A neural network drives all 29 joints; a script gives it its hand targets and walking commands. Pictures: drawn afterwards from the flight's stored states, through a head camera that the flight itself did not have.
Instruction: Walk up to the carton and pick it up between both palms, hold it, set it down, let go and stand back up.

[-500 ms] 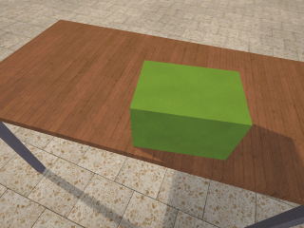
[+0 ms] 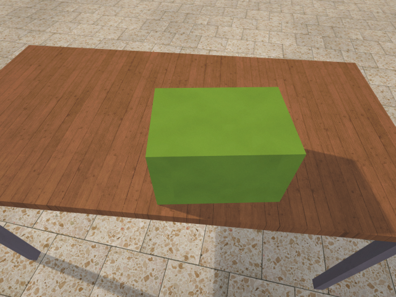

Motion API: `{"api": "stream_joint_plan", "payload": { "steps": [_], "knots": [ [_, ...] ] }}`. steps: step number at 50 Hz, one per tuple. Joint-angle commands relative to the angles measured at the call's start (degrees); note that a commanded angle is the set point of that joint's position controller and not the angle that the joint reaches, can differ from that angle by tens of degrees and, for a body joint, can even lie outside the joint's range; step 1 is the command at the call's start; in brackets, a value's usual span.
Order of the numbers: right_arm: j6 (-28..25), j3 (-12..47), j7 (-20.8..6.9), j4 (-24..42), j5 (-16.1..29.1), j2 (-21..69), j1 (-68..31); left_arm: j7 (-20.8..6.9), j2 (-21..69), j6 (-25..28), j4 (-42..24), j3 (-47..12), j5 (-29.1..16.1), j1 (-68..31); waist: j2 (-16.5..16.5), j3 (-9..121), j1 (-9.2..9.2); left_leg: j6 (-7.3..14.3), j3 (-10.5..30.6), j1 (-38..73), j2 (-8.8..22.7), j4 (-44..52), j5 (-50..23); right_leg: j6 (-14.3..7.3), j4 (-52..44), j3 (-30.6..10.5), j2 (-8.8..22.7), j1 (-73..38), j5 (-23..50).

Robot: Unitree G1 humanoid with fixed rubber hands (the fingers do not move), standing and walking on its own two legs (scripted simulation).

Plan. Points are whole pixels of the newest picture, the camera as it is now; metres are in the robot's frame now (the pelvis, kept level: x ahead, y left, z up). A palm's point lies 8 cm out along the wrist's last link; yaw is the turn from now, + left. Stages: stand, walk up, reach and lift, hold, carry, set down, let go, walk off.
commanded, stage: walk up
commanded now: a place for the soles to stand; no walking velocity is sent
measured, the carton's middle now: (217, 145) +0.45 -0.04 +0.03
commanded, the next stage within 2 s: reach and lift in 1.10 s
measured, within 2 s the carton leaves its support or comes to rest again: neither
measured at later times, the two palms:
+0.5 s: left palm out of the picture +0.10 +0.25 -0.12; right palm out of the picture +0.04 -0.27 -0.14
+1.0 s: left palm out of the picture +0.13 +0.22 -0.12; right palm out of the picture -0.01 -0.26 -0.13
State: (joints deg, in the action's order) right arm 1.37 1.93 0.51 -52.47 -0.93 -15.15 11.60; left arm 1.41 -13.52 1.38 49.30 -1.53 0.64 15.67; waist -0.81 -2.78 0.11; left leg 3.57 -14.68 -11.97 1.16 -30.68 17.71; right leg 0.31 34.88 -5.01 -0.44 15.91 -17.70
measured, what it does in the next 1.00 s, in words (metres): stands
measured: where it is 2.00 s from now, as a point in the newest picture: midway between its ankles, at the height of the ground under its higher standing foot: outside the picture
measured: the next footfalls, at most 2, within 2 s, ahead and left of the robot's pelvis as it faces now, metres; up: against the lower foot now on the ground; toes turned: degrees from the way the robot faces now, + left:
none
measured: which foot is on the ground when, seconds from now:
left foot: down 0.00-1.00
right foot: down 0.00-1.00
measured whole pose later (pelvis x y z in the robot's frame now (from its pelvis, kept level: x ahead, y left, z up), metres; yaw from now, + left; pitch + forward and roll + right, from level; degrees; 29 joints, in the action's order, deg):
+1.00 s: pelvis +0.00 +0.00 +0.00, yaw -12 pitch -1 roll +2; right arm 2.5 2.3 -0.2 -54.4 -0.4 -15.3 14.5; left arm 2.1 -12.9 0.8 49.8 -2.9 0.2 14.6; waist -0.4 -2.3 -0.4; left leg 3.1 -16.7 -8.8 1.3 -29.2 19.1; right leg -0.9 34.4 -8.9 -4.0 17.0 -15.4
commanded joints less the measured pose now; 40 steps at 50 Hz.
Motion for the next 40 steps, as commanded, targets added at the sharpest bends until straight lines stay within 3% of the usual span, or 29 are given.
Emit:
{"api": "stream_joint_plan", "payload": {
  "steps": [1, 7, 14, 16, 17, 19, 20, 22, 23, 24, 25, 26, 27, 28, 29, 30, 31, 32, 33, 35, 40],
  "knots": [
    [0.4, -1.8, 0.1, 3.3, -0.1, -7.8, -0.3, 0.7, -6.7, 0.5, -3.4, 1.6, -0.1, 3.1, 2.3, 2.1, 0.02, 2.8, 9.0, 3.4, 11.8, 9.0, -5.0, -3.0, 0.4, -2.1, 2.7, 4.4, 13.1],
    [1.6, -1.9, -0.2, 4.3, -0.4, -8.2, -1.6, 0.9, -8.2, 0.5, -5.0, 2.3, -0.4, 3.9, -0.8, 1.7, -0.03, 2.3, 7.5, 3.1, 9.7, 4.8, 0.7, -4.5, -0.3, -7.3, 3.1, 7.1, 13.9],
    [1.5, -1.5, -0.5, 5.7, -0.6, -7.0, 0.2, 0.9, -10.5, 0.6, -6.9, 3.0, -0.5, 3.2, -4.9, 1.8, -1.44, 0.0, 9.5, 6.4, 5.3, -0.9, 4.2, -7.9, -7.7, -20.0, 6.2, 13.7, 7.9],
    [0.9, -1.8, -0.4, 5.7, -0.6, -7.7, 1.5, 0.8, -9.9, 0.5, -7.5, 2.7, -0.3, 2.3, -3.8, 2.0, -2.02, 0.8, 10.6, 8.7, 6.9, 1.8, 2.7, -6.6, -5.4, -17.0, 4.3, 15.3, 8.6],
    [0.7, -2.0, -0.4, 5.4, -0.6, -8.4, 2.1, 0.7, -8.9, 0.4, -7.8, 2.5, -0.3, 2.1, -2.1, 2.3, -1.98, 1.8, 11.5, 9.4, 9.3, 4.8, 2.0, -5.2, -2.1, -12.7, 2.3, 15.2, 9.6],
    [0.5, -2.5, -0.1, 4.9, -0.4, -10.1, 2.5, 0.7, -6.9, 0.2, -8.1, 2.1, 0.0, 3.6, 1.6, 2.9, -1.07, 5.3, 13.1, 8.5, 17.5, 10.8, -1.1, -2.4, 7.9, -2.0, -1.4, 12.9, 5.8],
    [0.5, -2.6, 0.1, 5.2, -0.3, -10.4, 1.7, 0.8, -6.3, -0.1, -8.4, 2.1, 0.5, 4.1, 2.8, 1.9, -0.63, 7.1, 13.2, 7.6, 20.9, 11.2, -5.0, -1.9, 9.9, 0.2, -1.0, 12.8, 0.1],
    [0.3, -2.3, -0.1, 5.8, -0.2, -9.7, 0.5, 0.9, -5.7, -0.4, -9.2, 2.4, 0.8, 3.9, 4.9, 0.2, -0.09, 8.8, 11.6, 3.2, 23.2, 11.2, -10.0, -2.2, 11.3, 0.4, 0.7, 10.2, -6.1],
    [0.3, -1.9, -0.4, 5.9, -0.2, -9.3, -0.3, 0.8, -5.5, -0.3, -9.5, 2.3, 0.7, 4.2, 4.8, -0.3, 0.64, 7.8, 9.4, 0.6, 22.1, 10.3, -10.5, -2.6, 8.2, 0.0, 1.5, 7.2, -4.4],
    [0.4, -1.6, -0.7, 6.0, -0.4, -9.1, -1.3, 0.7, -5.7, -0.1, -9.6, 2.3, 0.4, 4.9, 4.0, 0.2, 1.61, 5.5, 6.6, -1.2, 19.1, 7.7, -9.5, -3.4, 3.3, -1.4, 2.2, 3.8, 2.4],
    [0.6, -1.3, -1.1, 6.1, -0.6, -8.6, -1.4, 0.6, -6.8, 0.2, -9.6, 2.5, 0.3, 5.3, 2.0, 1.0, 1.74, 2.5, 4.0, -2.0, 14.7, 3.4, -6.5, -4.3, -0.2, -5.1, 3.2, 2.0, 12.3],
    [0.9, -1.0, -1.4, 6.4, -0.7, -7.6, -0.9, 0.8, -8.9, 0.4, -9.7, 3.0, 0.3, 5.2, -0.9, 1.1, 0.93, 0.0, 2.0, -2.4, 9.8, -2.4, -3.1, -5.5, -2.4, -12.3, 5.3, 3.1, 16.5],
    [1.5, -0.6, -1.4, 6.1, -0.4, -6.0, 0.4, 1.0, -12.2, 0.5, -8.5, 4.0, -0.8, 5.9, -5.1, 1.7, 0.19, -1.8, 3.9, -0.7, 5.9, -6.3, 2.8, -9.0, -6.0, -20.2, 8.6, 6.2, 15.8],
    [1.8, -0.3, -1.3, 5.9, -0.3, -5.4, 1.9, 1.0, -12.6, 0.6, -7.9, 4.2, -1.2, 6.1, -6.5, 1.9, 0.04, -2.7, 7.1, 0.2, 4.3, -7.3, 8.0, -11.9, -9.7, -25.8, 10.9, 7.5, 11.8],
    [1.7, -0.3, -1.1, 6.0, -0.2, -5.6, 2.2, 1.1, -11.8, 0.5, -7.7, 3.9, -1.3, 5.4, -6.7, 1.2, -0.21, -3.0, 8.9, -1.0, 3.7, -6.4, 11.3, -12.8, -11.7, -27.2, 11.4, 6.8, 9.4],
    [1.2, 0.0, -1.1, 5.6, -0.1, -5.5, 3.4, 1.2, -10.9, 0.3, -8.0, 3.6, -0.9, 3.6, -6.6, 1.4, -0.88, -2.9, 9.9, -2.2, 3.8, -4.3, 11.3, -12.5, -11.9, -26.2, 11.1, 5.2, 9.5],
    [0.6, 0.2, -1.0, 4.7, -0.1, -5.4, 4.9, 1.2, -10.0, 0.0, -8.2, 3.0, -0.7, 1.5, -6.1, 2.1, -1.92, -2.3, 10.7, -0.6, 4.8, -0.2, 6.9, -11.1, -11.0, -24.1, 10.3, 5.3, 9.8],
    [-0.1, 0.1, -0.8, 3.8, 0.0, -6.0, 6.5, 1.0, -8.8, -0.1, -8.3, 2.3, -0.5, -0.6, -5.2, 2.9, -3.14, -1.3, 11.2, 3.7, 6.3, 4.3, -0.5, -8.5, -9.1, -20.2, 8.3, 6.8, 12.2],
    [-0.7, -0.3, -0.5, 3.3, 0.1, -7.4, 6.4, 0.6, -6.9, 0.0, -8.3, 1.4, -0.5, -1.1, -3.5, 4.1, -3.00, -0.2, 12.3, 7.1, 8.7, 7.9, -6.1, -5.6, -5.9, -14.5, 5.3, 7.5, 15.0],
    [-1.0, -0.8, -0.4, 2.9, 0.3, -9.1, 3.1, 0.1, -4.6, 0.4, -6.5, 0.6, -0.1, 3.8, 0.5, 4.2, 0.86, 1.3, 12.1, 5.6, 12.5, 9.6, -9.6, -3.1, -2.3, -6.9, 1.3, 3.3, 14.8],
    [-0.2, -0.7, -0.6, 2.1, 0.5, -7.1, 3.2, 0.4, -6.2, 0.2, -4.0, 0.8, -0.1, 3.3, 2.8, 2.6, 0.66, 0.1, 8.0, 5.5, 10.5, 9.1, -11.7, -3.7, -2.9, -7.2, 2.2, 2.7, 18.7]
  ]
}}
